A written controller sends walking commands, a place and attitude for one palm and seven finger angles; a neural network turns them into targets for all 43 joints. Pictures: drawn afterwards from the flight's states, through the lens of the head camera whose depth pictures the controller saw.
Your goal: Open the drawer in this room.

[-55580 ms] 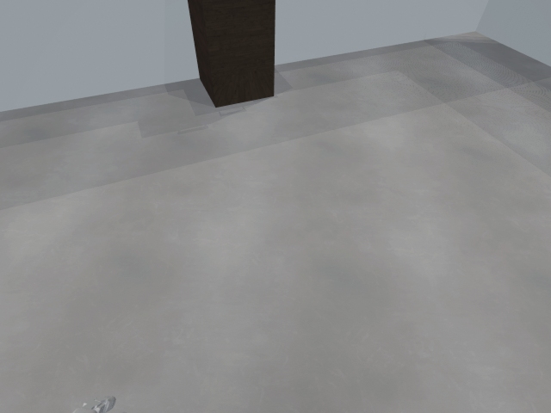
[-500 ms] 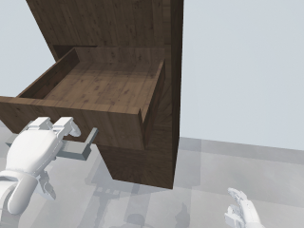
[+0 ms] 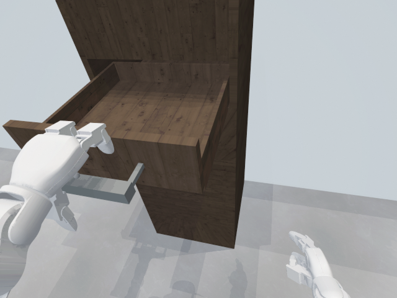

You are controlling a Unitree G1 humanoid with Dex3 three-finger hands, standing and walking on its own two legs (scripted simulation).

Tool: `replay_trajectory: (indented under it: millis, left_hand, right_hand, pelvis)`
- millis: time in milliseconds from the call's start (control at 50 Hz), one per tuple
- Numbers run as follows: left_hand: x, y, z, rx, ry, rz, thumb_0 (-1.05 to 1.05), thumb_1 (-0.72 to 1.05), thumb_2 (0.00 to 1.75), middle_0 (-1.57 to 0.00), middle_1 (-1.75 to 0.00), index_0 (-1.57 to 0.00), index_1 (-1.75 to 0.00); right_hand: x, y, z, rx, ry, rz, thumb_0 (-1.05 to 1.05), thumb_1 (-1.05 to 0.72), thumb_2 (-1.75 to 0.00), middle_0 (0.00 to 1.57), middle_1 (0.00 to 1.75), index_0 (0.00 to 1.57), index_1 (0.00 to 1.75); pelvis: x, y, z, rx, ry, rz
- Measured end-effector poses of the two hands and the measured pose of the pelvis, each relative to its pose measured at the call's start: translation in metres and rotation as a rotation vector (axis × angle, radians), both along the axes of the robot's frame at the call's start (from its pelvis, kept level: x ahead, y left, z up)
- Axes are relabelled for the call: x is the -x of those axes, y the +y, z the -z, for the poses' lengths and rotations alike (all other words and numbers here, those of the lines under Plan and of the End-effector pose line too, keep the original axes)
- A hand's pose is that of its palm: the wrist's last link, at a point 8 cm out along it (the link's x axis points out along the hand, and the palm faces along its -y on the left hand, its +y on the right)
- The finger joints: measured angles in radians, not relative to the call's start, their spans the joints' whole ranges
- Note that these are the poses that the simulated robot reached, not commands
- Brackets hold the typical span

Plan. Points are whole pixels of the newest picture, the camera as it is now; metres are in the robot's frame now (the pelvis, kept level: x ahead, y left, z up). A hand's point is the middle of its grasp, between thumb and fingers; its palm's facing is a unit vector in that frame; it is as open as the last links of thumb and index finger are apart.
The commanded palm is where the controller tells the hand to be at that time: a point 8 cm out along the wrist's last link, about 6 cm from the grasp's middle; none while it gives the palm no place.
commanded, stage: lift the hand off the handle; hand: left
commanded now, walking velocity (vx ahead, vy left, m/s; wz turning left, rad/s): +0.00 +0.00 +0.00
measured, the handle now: (90, 174) +0.25 +0.25 +0.17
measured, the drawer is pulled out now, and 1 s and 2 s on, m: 0.30 0.30 0.30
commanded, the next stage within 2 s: draw the hand back to the body in 0.70 s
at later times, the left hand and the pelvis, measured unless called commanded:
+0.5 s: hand (72, 127) +0.25 +0.23 +0.28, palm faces +0.23 +0.03 -0.97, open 13.8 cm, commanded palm +0.19 +0.25 +0.36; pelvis -0.01 -0.01 +0.00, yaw -1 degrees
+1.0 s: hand (82, 135) +0.23 +0.20 +0.28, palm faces +0.21 +0.07 -0.98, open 13.8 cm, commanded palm +0.18 +0.25 +0.36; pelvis -0.01 -0.01 -0.01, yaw -1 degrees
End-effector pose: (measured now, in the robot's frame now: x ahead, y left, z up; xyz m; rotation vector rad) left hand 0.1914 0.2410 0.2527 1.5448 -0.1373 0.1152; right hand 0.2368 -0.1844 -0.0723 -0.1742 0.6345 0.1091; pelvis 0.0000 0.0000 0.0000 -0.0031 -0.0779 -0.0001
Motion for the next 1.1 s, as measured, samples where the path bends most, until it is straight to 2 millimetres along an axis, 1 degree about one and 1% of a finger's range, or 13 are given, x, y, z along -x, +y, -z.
replay_trajectory:
  millis: [180,320,420,560,620,700,760,800,880,940,980,1020,1100]
  left_hand:
    - [-0.002,-0.002,-0.029,-0.022,-0.069,0.013,0.00,-0.49,0.30,-0.40,-1.24,-0.41,-1.25]
    - [-0.023,0.002,-0.066,-0.026,-0.147,-0.034,0.00,-0.49,0.30,-0.35,-1.21,-0.35,-1.22]
    - [-0.033,-0.001,-0.071,-0.024,-0.106,-0.043,0.00,-0.49,0.30,-0.33,-1.20,-0.33,-1.21]
    - [-0.020,-0.016,-0.082,-0.084,-0.068,0.023,0.00,-0.49,0.30,-0.32,-1.20,-0.32,-1.20]
    - [-0.014,-0.011,-0.098,-0.088,-0.096,0.015,0.01,-0.49,0.30,-0.32,-1.20,-0.33,-1.20]
    - [-0.017,0.011,-0.114,-0.036,-0.115,-0.058,0.01,-0.49,0.30,-0.32,-1.20,-0.32,-1.20]
    - [-0.025,0.025,-0.108,0.003,-0.077,-0.125,0.01,-0.49,0.30,-0.32,-1.20,-0.32,-1.20]
    - [-0.030,0.023,-0.094,0.015,-0.035,-0.125,0.00,-0.49,0.30,-0.31,-1.20,-0.32,-1.20]
    - [-0.033,-0.009,-0.060,-0.021,0.056,0.013,0.00,-0.49,0.30,-0.31,-1.20,-0.32,-1.20]
    - [-0.024,-0.034,-0.053,-0.087,0.059,0.159,0.00,-0.49,0.30,-0.32,-1.20,-0.32,-1.20]
    - [-0.015,-0.040,-0.066,-0.127,0.003,0.217,0.00,-0.49,0.30,-0.32,-1.20,-0.32,-1.20]
    - [-0.007,-0.036,-0.087,-0.131,-0.093,0.225,0.01,-0.49,0.30,-0.33,-1.20,-0.33,-1.20]
    - [-0.001,0.000,-0.128,-0.058,-0.267,0.091,0.01,-0.49,0.30,-0.32,-1.20,-0.33,-1.20]
  right_hand:
    - [0.003,0.006,-0.001,-0.012,-0.004,-0.023,0.01,-0.91,-0.90,0.20,0.30,0.20,0.30]
    - [0.010,-0.002,0.002,-0.027,0.011,-0.006,0.01,-0.91,-0.90,0.20,0.30,0.20,0.30]
    - [0.018,-0.015,0.005,-0.040,0.017,0.025,0.01,-0.91,-0.90,0.20,0.30,0.20,0.30]
    - [0.024,-0.032,0.009,-0.010,0.025,0.054,0.01,-0.91,-0.90,0.20,0.30,0.20,0.30]
    - [0.023,-0.035,0.010,0.003,0.024,0.053,0.01,-0.91,-0.90,0.20,0.30,0.20,0.30]
    - [0.022,-0.035,0.010,0.003,0.021,0.044,0.01,-0.91,-0.90,0.20,0.30,0.20,0.30]
    - [0.023,-0.033,0.010,-0.009,0.016,0.036,0.01,-0.91,-0.90,0.20,0.30,0.20,0.30]
    - [0.023,-0.031,0.009,-0.014,0.010,0.029,0.01,-0.91,-0.90,0.20,0.30,0.20,0.30]
    - [0.022,-0.024,0.006,-0.014,-0.007,0.023,0.01,-0.91,-0.90,0.20,0.30,0.20,0.30]
    - [0.021,-0.020,0.003,-0.008,-0.024,0.027,0.01,-0.91,-0.90,0.20,0.30,0.20,0.30]
    - [0.021,-0.017,0.001,-0.008,-0.031,0.030,0.01,-0.91,-0.90,0.20,0.30,0.20,0.30]
    - [0.020,-0.015,0.002,-0.015,-0.025,0.028,0.01,-0.91,-0.90,0.20,0.30,0.20,0.30]
    - [0.021,-0.009,0.006,-0.027,0.014,0.006,0.01,-0.91,-0.90,0.20,0.30,0.20,0.30]
  pelvis:
    - [0.005,-0.002,0.000,0.001,-0.008,-0.006]
    - [0.011,-0.005,0.000,-0.004,0.007,0.002]
    - [0.011,-0.006,0.001,-0.007,0.021,0.017]
    - [0.008,-0.007,0.003,-0.007,0.023,0.021]
    - [0.009,-0.008,0.004,-0.004,0.021,0.012]
    - [0.012,-0.010,0.004,-0.002,0.027,0.002]
    - [0.015,-0.011,0.004,-0.002,0.035,0.001]
    - [0.016,-0.011,0.004,-0.003,0.037,-0.001]
    - [0.014,-0.009,0.005,-0.005,0.035,0.003]
    - [0.011,-0.007,0.005,-0.003,0.027,0.012]
    - [0.009,-0.006,0.006,0.000,0.021,0.015]
    - [0.008,-0.005,0.005,0.005,0.018,0.013]
    - [0.009,-0.003,0.004,0.010,0.023,0.007]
